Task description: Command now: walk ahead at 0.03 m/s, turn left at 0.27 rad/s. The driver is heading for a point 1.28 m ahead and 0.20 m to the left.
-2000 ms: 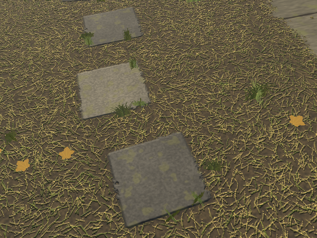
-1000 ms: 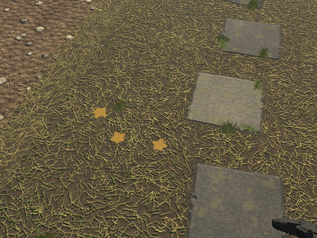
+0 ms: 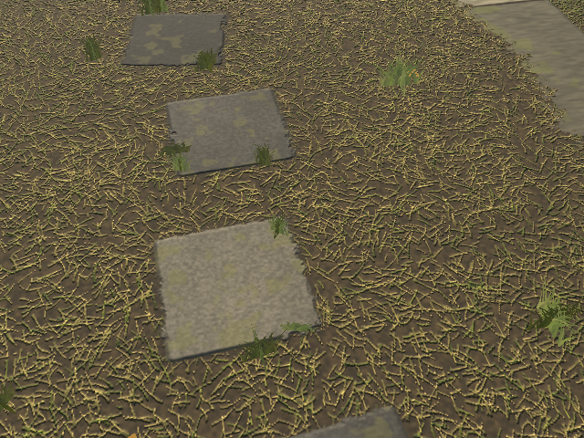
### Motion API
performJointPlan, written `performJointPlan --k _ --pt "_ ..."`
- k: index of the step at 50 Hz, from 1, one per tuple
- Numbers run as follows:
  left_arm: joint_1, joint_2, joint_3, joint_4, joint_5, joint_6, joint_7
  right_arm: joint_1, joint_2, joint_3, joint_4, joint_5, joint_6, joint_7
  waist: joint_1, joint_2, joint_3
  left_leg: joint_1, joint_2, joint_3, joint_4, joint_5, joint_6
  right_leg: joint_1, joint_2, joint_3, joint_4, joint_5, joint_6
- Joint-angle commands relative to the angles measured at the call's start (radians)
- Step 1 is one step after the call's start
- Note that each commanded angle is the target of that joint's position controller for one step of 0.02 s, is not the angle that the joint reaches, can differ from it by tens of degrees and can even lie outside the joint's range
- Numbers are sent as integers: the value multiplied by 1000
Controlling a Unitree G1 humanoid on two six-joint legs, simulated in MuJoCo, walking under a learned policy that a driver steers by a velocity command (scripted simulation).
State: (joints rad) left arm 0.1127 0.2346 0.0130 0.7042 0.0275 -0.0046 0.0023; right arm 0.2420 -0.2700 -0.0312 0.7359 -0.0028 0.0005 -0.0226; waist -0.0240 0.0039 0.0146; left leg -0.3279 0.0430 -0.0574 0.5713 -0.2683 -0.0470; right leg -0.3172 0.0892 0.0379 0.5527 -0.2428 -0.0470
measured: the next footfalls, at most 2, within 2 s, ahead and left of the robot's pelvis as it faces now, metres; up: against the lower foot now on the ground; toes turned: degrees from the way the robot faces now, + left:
left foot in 0.48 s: +0.02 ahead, +0.17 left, +0.00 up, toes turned +18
right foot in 1.04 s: +0.38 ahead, +0.01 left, +0.00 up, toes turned +7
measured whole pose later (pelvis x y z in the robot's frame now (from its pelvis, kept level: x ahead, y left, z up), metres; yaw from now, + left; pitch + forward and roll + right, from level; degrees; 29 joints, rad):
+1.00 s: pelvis +0.17 +0.09 +0.00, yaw +10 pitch +3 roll +1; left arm 0.12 0.27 0.05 0.72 -0.02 -0.05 -0.07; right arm 0.37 -0.29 -0.07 0.76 0.01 -0.05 -0.01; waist -0.07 -0.02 0.01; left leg 0.13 -0.01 0.14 0.21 -0.39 0.01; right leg -0.60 -0.04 -0.03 0.61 -0.08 -0.04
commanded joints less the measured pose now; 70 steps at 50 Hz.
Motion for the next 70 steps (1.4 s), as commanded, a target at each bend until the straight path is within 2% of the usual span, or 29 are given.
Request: performJointPlan --k 1,4,7,10,11,12,13,17,21,23,24,25,26,28,30,33,40,47,50,52,53,54,55,56,57,59,63,67,70 --pt "43 146 53 -53 0 -4 22 -64 -191 -58 -99 6 -14 4 63 190 -54 3 144 -241 -169 265 158 54 -34 -28 41 -20 26" --pt "23 124 62 -69 -11 21 27 -57 -186 -62 -118 5 -13 2 47 219 -51 2 149 -309 -170 244 179 43 -38 -22 55 -35 14" --pt "46 127 78 -67 -12 19 16 -63 -172 -65 -151 15 -2 -6 46 120 -92 -47 79 -249 -81 212 133 128 -94 0 -13 35 -19" --pt "75 188 99 -59 -9 18 13 -44 -132 -58 -185 13 11 -4 30 -174 -85 -215 -71 -29 221 -79 27 216 -380 270 -188 280 -184" --pt "69 177 93 -71 -6 9 19 -49 -149 -68 -189 8 16 0 42 -199 -95 -269 -46 -13 430 -326 5 233 -491 346 -203 443 -267" --pt "72 171 88 -77 -6 0 25 -54 -173 -81 -188 14 21 4 46 -122 -91 -307 -31 -33 591 -370 -7 235 -521 347 -201 544 -301" --pt "38 175 88 -83 -11 -6 30 -47 -161 -83 -181 22 29 5 25 -69 -79 -321 -8 -47 626 -334 -13 233 -492 277 -193 543 -274" --pt "2 208 102 -68 -20 13 38 -90 -89 -54 -199 27 41 20 42 -129 -72 -212 9 51 386 -181 -29 216 -360 28 -183 522 -184" --pt "31 240 114 -49 -43 26 31 -81 -114 -63 -217 32 47 46 45 -169 -116 -50 -25 122 108 -78 3 236 -383 -34 -128 491 -151" --pt "50 230 113 -35 -62 20 22 -12 -128 -77 -192 28 56 41 16 -138 -129 124 -76 161 -62 28 61 132 -363 -85 -66 168 -82" --pt "81 179 101 -19 -49 15 13 58 -168 -96 -172 32 56 31 -1 -34 -125 275 -53 81 -118 36 107 -19 -313 -150 67 -75 -23" --pt "35 93 71 -58 1 10 4 149 -277 -122 -174 33 47 15 -20 248 -104 426 207 -320 -181 74 222 -342 -189 -227 452 -439 68" --pt "-55 133 81 -117 -14 -12 5 160 -317 -119 -200 -1 7 32 -69 255 -119 353 349 -669 -316 -174 409 -519 -89 -21 596 -450 78" --pt "-67 213 104 -97 -56 -33 -7 87 -188 -78 -180 3 -34 33 -31 157 -10 299 290 -504 -379 -374 331 -561 -166 19 601 -226 41" --pt "-14 197 103 -43 -33 -39 -5 23 -148 -58 -178 6 -42 20 4 139 12 257 210 -356 -390 -251 267 -494 -196 15 529 -58 54" --pt "11 163 92 -2 -43 -47 -17 49 -145 -55 -159 -13 -66 9 5 103 2 266 176 -214 -427 -40 244 -452 -192 -1 480 119 69" --pt "-39 125 72 -10 -55 -48 -29 100 -161 -66 -89 -9 -83 10 -37 88 61 323 197 -33 -477 97 231 -465 -166 34 232 258 92" --pt "-144 92 45 -75 -53 -65 -69 141 -173 -79 -25 11 -70 11 -77 61 119 413 232 100 -430 285 218 -444 -154 -45 65 205 28" --pt "-105 127 58 -94 -52 -66 -79 123 -213 -89 -22 17 -55 0 -29 105 40 444 228 154 -265 778 184 -285 -81 -128 41 87 -32" --pt "139 210 105 -44 -57 -60 -66 109 -219 -85 -27 19 -44 -12 110 96 -128 349 178 223 82 1019 130 91 4 -159 -10 115 -96" --pt "312 278 133 -14 -61 -49 -46 117 -190 -68 -46 4 -53 -17 188 21 -229 92 143 218 369 740 86 423 -105 32 -12 99 -157" --pt "328 371 143 -15 -65 -53 -40 209 -43 -20 -98 -23 -82 3 79 -261 -340 -337 -73 137 735 -250 19 734 -393 637 -103 -130 -351" --pt "355 280 118 -29 -57 -61 -38 104 -120 -30 -95 11 -120 16 161 -155 -411 -439 -75 -66 846 -295 35 770 -419 791 -234 -207 -357" --pt "311 241 106 -25 -49 -66 -36 9 -170 -41 -132 47 -140 26 168 -118 -259 -511 -25 -62 830 -201 55 668 -392 633 -258 -129 -309" --pt "244 226 99 -37 -52 -67 -33 -14 -161 -35 -140 34 -152 23 122 -28 -170 -483 21 -51 741 -119 66 518 -348 517 -260 -34 -278" --pt "136 183 82 -72 -36 -65 -25 -6 -165 -46 -137 -4 -145 19 43 -18 -78 -364 65 -48 618 -46 49 279 -283 391 -306 138 -261" --pt "106 203 86 -67 -40 -70 -7 11 -124 -33 -137 -19 -105 18 -1 -40 -12 -297 63 2 450 23 -15 61 -230 265 -358 301 -265" --pt "158 226 94 -40 -53 -60 7 -162 -74 -11 -173 -15 -111 23 68 -63 9 -194 -2 29 106 315 -36 -14 -146 184 -327 223 -189" --pt "220 230 95 -13 -61 -50 12 -228 -98 -19 -187 8 -122 34 97 -82 -6 -147 -31 6 -18 376 -29 55 -181 249 -284 144 -169"
Keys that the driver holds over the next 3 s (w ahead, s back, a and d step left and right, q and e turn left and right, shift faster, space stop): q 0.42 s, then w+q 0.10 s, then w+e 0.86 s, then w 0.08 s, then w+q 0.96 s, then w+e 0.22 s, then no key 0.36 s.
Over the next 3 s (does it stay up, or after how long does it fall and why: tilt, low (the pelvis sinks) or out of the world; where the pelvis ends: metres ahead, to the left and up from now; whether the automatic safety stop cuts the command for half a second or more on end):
stays up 1.20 0.26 0.00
